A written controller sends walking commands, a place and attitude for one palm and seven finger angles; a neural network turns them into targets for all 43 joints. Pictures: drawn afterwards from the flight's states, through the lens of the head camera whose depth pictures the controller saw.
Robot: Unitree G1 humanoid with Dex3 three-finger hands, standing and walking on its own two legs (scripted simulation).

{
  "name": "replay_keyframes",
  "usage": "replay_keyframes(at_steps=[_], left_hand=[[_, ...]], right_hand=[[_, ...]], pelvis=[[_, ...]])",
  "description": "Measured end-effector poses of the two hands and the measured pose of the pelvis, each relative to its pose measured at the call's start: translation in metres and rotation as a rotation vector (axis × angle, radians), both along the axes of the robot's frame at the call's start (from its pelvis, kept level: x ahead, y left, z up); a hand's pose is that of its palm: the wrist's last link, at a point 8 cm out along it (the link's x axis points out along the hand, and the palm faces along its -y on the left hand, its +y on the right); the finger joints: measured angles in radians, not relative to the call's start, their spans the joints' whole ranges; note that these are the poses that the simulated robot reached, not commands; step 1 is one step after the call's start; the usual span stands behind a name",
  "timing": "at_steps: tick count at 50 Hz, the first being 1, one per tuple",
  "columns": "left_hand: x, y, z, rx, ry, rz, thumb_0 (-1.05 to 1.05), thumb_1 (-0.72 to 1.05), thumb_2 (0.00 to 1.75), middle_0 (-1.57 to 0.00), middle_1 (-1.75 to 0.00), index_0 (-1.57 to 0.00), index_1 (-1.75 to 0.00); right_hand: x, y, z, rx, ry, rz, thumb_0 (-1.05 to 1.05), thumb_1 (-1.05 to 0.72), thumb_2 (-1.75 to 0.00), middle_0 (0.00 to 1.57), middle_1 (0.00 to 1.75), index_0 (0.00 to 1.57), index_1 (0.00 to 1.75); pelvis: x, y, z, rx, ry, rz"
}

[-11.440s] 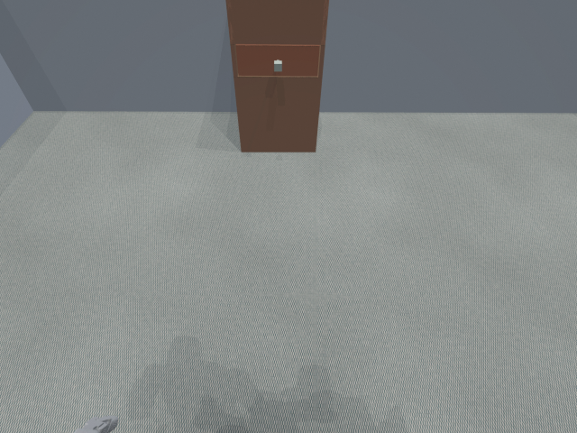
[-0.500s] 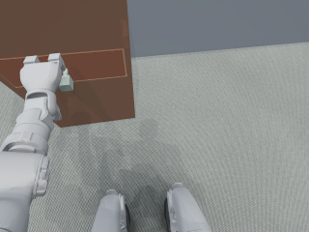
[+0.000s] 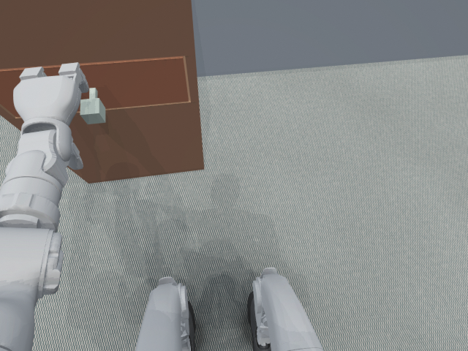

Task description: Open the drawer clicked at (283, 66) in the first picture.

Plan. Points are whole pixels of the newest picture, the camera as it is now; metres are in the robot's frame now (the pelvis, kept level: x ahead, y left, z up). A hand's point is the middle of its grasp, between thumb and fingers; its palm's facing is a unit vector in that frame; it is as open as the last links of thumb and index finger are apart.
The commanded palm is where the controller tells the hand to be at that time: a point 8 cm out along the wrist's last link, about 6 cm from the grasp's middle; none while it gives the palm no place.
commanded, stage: move the hooked fingers above the handle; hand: left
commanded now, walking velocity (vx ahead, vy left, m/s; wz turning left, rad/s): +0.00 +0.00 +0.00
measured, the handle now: (93, 104) +0.60 +0.25 -0.10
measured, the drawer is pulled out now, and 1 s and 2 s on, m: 0.00 0.00 0.00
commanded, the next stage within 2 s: none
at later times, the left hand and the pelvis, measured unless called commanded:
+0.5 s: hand (72, 106) +0.55 +0.25 -0.03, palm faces +0.01 -0.01 -1.00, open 13.8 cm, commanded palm +0.54 +0.23 +0.02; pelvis +0.00 +0.01 -0.01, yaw -1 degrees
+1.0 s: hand (68, 104) +0.55 +0.26 -0.03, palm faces +0.10 +0.02 -0.99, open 13.8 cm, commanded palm +0.53 +0.23 +0.02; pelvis +0.00 +0.01 -0.02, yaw -1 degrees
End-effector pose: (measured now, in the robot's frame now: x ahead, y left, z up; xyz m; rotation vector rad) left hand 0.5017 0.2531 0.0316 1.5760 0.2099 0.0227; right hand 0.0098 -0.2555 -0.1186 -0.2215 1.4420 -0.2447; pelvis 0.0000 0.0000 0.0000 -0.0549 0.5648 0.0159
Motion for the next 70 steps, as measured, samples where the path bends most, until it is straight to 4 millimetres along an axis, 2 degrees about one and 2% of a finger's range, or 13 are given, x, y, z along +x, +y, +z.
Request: replay_keyframes(at_steps=[4, 7, 12, 18, 31, 38, 43, 49, 54, 59, 64, 67, 70], left_hand=[[0.011, -0.014, 0.016, -0.032, -0.049, -0.088, 0.00, -0.49, 0.30, -0.33, -1.21, -0.32, -1.20], [0.022, -0.019, 0.016, -0.050, -0.081, -0.093, 0.00, -0.49, 0.30, -0.32, -1.21, -0.32, -1.20], [0.029, -0.014, -0.010, -0.024, -0.071, -0.049, 0.00, -0.49, 0.30, -0.32, -1.20, -0.31, -1.20], [0.019, -0.006, -0.034, -0.017, -0.050, -0.051, 0.00, -0.48, 0.30, -0.32, -1.20, -0.32, -1.20], [0.036, -0.005, 0.009, 0.015, -0.084, 0.013, 0.00, -0.48, 0.30, -0.32, -1.20, -0.34, -1.23], [0.028, -0.027, -0.010, -0.044, 0.071, -0.074, 0.00, -0.48, 0.30, -0.32, -1.20, -0.33, -1.22], [0.024, -0.037, -0.019, -0.094, -0.022, -0.183, 0.00, -0.48, 0.30, -0.32, -1.20, -0.33, -1.21], [0.024, -0.006, -0.012, -0.008, -0.224, -0.065, 0.00, -0.48, 0.30, -0.32, -1.20, -0.32, -1.20], [0.015, 0.020, -0.015, 0.085, -0.105, 0.096, 0.00, -0.48, 0.30, -0.32, -1.20, -0.32, -1.20], [0.011, -0.013, -0.010, -0.031, 0.055, 0.015, -0.01, -0.48, 0.30, -0.32, -1.20, -0.32, -1.20], [0.029, -0.057, 0.013, -0.110, -0.018, -0.187, 0.00, -0.48, 0.30, -0.33, -1.20, -0.32, -1.20], [0.041, -0.059, 0.019, -0.112, -0.131, -0.192, 0.00, -0.49, 0.30, -0.35, -1.22, -0.32, -1.20], [0.036, -0.057, 0.008, -0.056, -0.197, -0.170, 0.00, -0.48, 0.30, -0.41, -1.27, -0.31, -1.20]], right_hand=[[0.009, -0.010, 0.011, -0.058, -0.045, 0.022, 0.00, -0.91, -0.90, 0.20, 0.30, 0.20, 0.30], [0.011, -0.019, 0.015, -0.094, -0.068, 0.028, 0.00, -0.91, -0.90, 0.20, 0.30, 0.20, 0.30], [0.004, -0.024, 0.010, -0.112, -0.047, 0.020, 0.00, -0.91, -0.90, 0.20, 0.30, 0.20, 0.30], [-0.013, -0.013, -0.004, -0.064, 0.043, -0.002, 0.00, -0.91, -0.90, 0.20, 0.30, 0.20, 0.30], [-0.010, 0.009, 0.005, -0.009, 0.039, -0.022, 0.00, -0.91, -0.90, 0.20, 0.30, 0.20, 0.30], [-0.010, 0.003, 0.015, -0.036, 0.026, -0.030, 0.00, -0.91, -0.90, 0.20, 0.30, 0.20, 0.30], [-0.014, -0.004, 0.010, -0.063, 0.040, -0.021, 0.00, -0.91, -0.90, 0.20, 0.30, 0.20, 0.30], [-0.013, -0.008, -0.010, -0.032, 0.077, -0.001, 0.00, -0.91, -0.90, 0.20, 0.30, 0.20, 0.30], [-0.003, -0.004, -0.016, 0.013, 0.068, 0.010, 0.00, -0.91, -0.90, 0.20, 0.30, 0.20, 0.30], [0.011, -0.002, 0.001, -0.001, 0.023, 0.018, 0.00, -0.91, -0.90, 0.20, 0.30, 0.20, 0.30], [0.018, -0.009, 0.019, -0.075, -0.057, 0.013, 0.00, -0.91, -0.90, 0.20, 0.30, 0.20, 0.30], [0.013, -0.016, 0.016, -0.100, -0.064, 0.008, 0.00, -0.91, -0.90, 0.20, 0.30, 0.20, 0.30], [0.007, -0.018, 0.004, -0.081, -0.039, 0.013, 0.00, -0.91, -0.90, 0.20, 0.30, 0.20, 0.30]], pelvis=[[0.002, -0.002, -0.001, -0.012, -0.006, 0.015], [0.001, -0.001, -0.005, -0.020, 0.001, 0.016], [-0.002, 0.002, -0.015, -0.022, 0.025, -0.001], [-0.002, 0.005, -0.020, -0.016, 0.045, -0.015], [0.007, 0.007, -0.004, -0.025, 0.021, 0.007], [0.010, 0.008, 0.001, -0.020, 0.009, -0.004], [0.010, 0.007, -0.008, -0.019, 0.026, -0.013], [0.003, 0.005, -0.021, -0.017, 0.040, -0.012], [-0.001, 0.004, -0.016, -0.013, 0.035, 0.000], [0.004, 0.001, 0.002, -0.013, 0.009, 0.017], [0.011, 0.000, 0.004, -0.020, -0.002, 0.015], [0.010, 0.000, -0.005, -0.023, 0.007, 0.004], [0.005, 0.002, -0.013, -0.016, 0.012, -0.007]])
